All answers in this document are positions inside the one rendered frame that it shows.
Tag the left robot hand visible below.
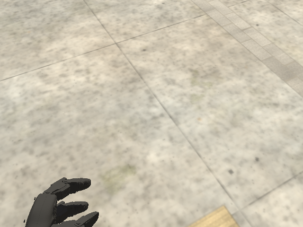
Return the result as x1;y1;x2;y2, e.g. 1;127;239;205
24;177;99;227

